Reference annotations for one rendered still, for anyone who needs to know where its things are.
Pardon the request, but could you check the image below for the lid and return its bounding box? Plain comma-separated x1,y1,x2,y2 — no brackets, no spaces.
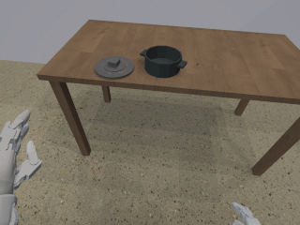
95,55,135,79

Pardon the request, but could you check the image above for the pot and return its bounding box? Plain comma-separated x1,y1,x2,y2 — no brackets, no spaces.
140,45,188,78

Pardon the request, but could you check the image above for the table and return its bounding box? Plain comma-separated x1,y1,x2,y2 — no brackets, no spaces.
37,20,300,176

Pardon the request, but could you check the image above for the robot left forearm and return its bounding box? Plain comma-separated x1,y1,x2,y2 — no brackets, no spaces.
0,194,19,225

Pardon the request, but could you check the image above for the knob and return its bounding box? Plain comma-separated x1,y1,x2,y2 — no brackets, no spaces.
108,57,121,67

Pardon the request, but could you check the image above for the left robot hand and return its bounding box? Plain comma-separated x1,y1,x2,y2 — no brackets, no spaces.
0,110,42,195

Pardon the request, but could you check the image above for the right robot hand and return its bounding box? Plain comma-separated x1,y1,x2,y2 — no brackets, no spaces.
232,202,261,225

